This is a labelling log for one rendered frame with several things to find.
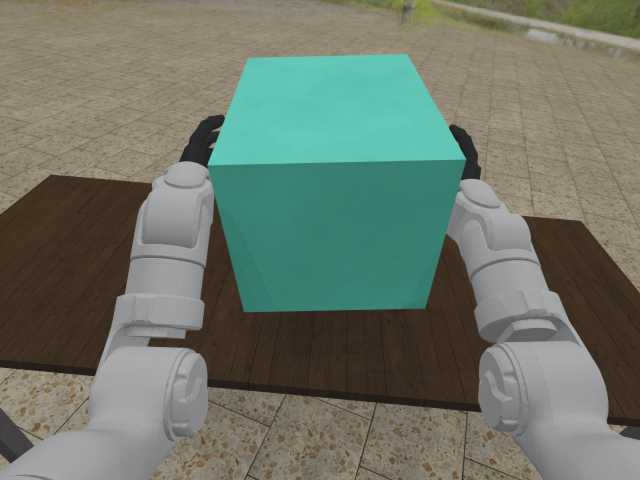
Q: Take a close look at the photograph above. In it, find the carton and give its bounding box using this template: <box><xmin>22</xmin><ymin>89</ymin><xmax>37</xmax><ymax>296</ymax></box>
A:
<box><xmin>207</xmin><ymin>54</ymin><xmax>466</xmax><ymax>312</ymax></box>

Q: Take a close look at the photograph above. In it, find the table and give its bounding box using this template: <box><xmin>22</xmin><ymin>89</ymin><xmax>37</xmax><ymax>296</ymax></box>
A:
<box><xmin>0</xmin><ymin>175</ymin><xmax>640</xmax><ymax>463</ymax></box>

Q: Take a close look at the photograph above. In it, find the left robot hand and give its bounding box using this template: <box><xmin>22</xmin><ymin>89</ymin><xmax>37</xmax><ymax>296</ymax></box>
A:
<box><xmin>179</xmin><ymin>115</ymin><xmax>225</xmax><ymax>169</ymax></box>

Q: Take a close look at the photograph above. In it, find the right robot upper arm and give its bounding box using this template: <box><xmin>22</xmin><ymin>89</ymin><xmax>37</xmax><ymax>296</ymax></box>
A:
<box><xmin>478</xmin><ymin>341</ymin><xmax>640</xmax><ymax>480</ymax></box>

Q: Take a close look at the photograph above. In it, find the left robot forearm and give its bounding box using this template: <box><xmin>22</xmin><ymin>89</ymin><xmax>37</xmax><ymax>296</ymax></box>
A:
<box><xmin>88</xmin><ymin>161</ymin><xmax>214</xmax><ymax>421</ymax></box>

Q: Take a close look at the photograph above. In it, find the right robot hand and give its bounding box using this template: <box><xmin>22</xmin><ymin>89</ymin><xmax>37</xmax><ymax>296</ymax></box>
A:
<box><xmin>449</xmin><ymin>124</ymin><xmax>481</xmax><ymax>180</ymax></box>

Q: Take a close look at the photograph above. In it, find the left robot upper arm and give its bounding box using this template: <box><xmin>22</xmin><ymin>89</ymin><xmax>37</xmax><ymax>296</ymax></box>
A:
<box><xmin>0</xmin><ymin>346</ymin><xmax>208</xmax><ymax>480</ymax></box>

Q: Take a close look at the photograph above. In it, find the right robot forearm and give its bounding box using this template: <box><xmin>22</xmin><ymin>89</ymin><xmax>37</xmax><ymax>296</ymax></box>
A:
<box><xmin>446</xmin><ymin>179</ymin><xmax>608</xmax><ymax>419</ymax></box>

